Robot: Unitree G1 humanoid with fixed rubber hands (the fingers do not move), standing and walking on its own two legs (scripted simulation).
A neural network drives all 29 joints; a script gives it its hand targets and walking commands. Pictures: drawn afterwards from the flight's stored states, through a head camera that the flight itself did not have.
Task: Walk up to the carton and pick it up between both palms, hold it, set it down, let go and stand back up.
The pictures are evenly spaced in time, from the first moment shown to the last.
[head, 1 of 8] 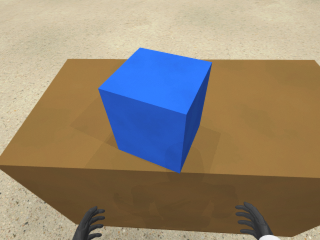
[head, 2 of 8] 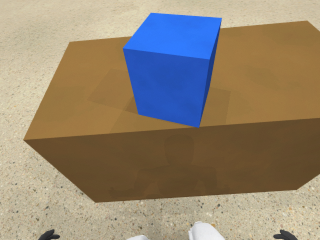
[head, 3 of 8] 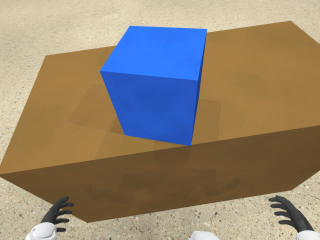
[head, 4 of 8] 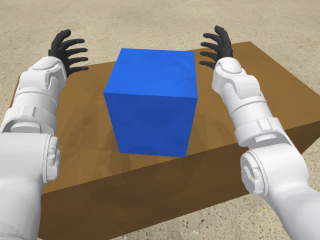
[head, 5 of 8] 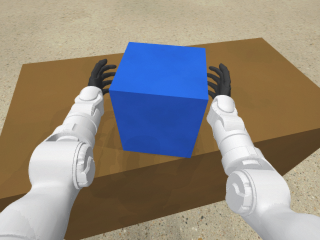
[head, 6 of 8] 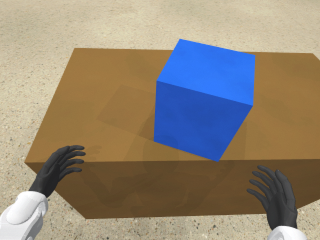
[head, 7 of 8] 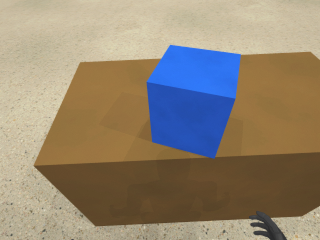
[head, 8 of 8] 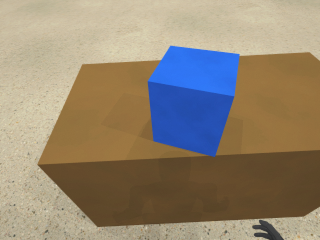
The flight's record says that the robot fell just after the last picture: no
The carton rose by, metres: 0.01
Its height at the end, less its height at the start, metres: +0.00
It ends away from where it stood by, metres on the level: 0.00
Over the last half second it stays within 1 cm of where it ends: yes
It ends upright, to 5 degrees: yes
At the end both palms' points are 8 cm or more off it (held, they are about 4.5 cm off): yes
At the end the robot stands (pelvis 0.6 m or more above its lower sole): yes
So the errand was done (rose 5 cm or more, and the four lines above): no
